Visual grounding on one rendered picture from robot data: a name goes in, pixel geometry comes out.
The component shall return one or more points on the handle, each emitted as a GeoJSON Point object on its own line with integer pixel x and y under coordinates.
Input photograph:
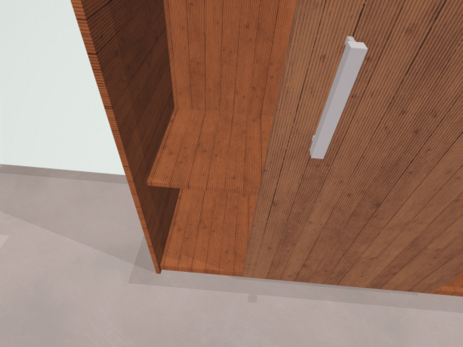
{"type": "Point", "coordinates": [349, 66]}

